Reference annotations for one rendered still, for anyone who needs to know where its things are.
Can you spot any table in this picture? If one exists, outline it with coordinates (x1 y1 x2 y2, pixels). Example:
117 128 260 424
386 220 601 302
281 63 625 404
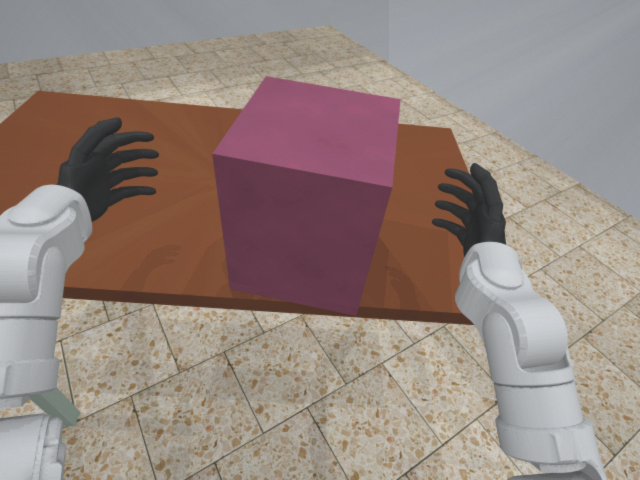
0 91 474 426

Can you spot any robot left upper arm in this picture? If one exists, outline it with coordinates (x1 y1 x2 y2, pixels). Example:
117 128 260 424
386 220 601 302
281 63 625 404
0 413 66 480

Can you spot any robot right forearm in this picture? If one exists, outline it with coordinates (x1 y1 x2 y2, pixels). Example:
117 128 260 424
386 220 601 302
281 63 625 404
455 242 608 480

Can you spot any carton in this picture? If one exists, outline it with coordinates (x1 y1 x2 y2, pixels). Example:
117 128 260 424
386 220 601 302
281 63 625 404
212 76 401 316

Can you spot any robot left forearm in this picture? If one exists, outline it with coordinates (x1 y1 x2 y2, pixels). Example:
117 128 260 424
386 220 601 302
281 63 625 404
0 185 92 410

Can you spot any robot left hand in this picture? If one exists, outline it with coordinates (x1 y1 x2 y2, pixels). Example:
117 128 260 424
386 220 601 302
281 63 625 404
57 117 159 222

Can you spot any robot right hand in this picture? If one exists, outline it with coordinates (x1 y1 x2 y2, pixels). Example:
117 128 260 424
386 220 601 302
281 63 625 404
432 163 506 257

